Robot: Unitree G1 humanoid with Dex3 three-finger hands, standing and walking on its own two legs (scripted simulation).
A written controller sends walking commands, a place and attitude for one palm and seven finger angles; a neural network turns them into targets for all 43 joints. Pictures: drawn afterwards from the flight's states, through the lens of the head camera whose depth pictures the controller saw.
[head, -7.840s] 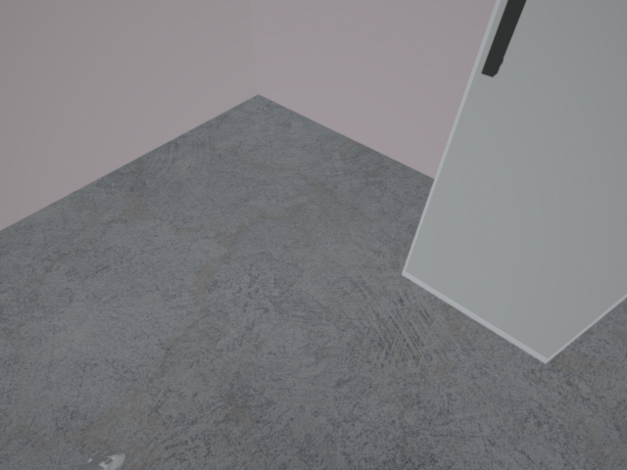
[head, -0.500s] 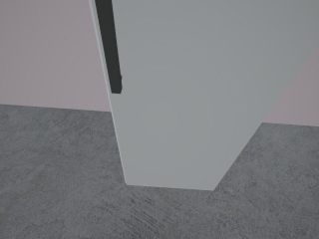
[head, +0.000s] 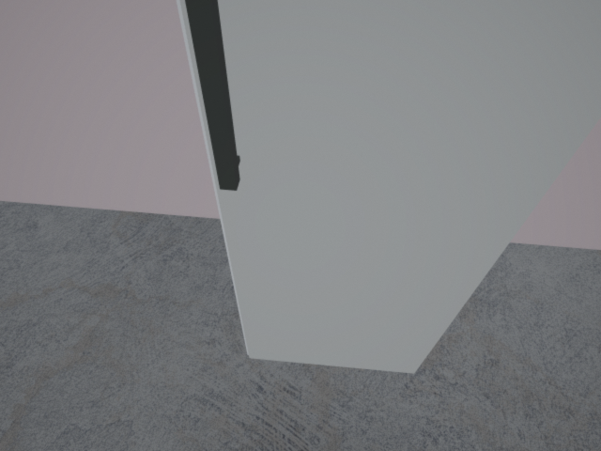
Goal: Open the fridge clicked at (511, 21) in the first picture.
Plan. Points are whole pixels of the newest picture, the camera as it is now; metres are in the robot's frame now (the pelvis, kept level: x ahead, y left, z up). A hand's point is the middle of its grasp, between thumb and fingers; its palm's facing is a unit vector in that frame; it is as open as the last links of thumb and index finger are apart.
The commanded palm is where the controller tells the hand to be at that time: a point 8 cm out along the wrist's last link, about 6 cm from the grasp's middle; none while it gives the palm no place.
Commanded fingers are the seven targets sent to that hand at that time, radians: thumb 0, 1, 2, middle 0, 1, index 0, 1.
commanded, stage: come to a stop and stand still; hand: left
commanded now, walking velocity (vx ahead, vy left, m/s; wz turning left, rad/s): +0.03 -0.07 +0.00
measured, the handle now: (218, 71) +0.47 +0.15 +0.27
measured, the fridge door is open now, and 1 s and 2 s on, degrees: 0 0 0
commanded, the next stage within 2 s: look again from close up in 0.98 s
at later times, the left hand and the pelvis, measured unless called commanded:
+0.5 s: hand out of the picture -0.02 +0.13 -0.18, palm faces +0.07 -0.99 -0.13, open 7.3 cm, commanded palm none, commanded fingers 0.00 0.90 0.90 -0.20 -0.30 -0.20 -0.30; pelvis +0.01 -0.01 +0.00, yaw +0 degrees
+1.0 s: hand out of the picture -0.01 +0.19 -0.17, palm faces +0.01 -0.97 -0.23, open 7.3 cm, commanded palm none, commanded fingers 0.00 0.90 0.90 -0.20 -0.30 -0.20 -0.30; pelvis -0.02 +0.01 +0.00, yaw -1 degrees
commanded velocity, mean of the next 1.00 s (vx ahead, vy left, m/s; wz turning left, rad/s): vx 0.00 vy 0.00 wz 0.00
